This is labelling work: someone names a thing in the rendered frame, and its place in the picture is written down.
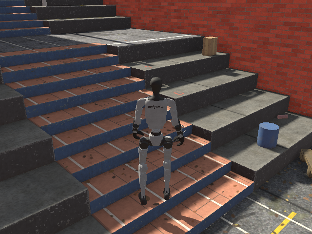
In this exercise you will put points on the right robot hand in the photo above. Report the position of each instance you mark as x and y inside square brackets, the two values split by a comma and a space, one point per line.
[179, 139]

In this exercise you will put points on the left robot foot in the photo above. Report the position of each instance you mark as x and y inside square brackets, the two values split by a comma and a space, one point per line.
[142, 200]

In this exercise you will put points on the robot left forearm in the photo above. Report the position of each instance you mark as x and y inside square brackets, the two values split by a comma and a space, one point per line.
[135, 127]

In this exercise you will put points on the right robot upper arm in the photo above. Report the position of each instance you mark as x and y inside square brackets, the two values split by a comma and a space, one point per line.
[173, 110]

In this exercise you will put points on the left robot hand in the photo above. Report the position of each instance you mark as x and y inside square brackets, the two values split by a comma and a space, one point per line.
[135, 134]

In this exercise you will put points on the robot right forearm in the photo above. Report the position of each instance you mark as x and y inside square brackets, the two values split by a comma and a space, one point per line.
[179, 130]

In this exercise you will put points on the left robot upper arm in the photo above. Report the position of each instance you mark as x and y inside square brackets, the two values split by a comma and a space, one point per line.
[138, 111]

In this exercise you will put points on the right robot shin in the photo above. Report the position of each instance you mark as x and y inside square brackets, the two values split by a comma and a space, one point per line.
[167, 176]

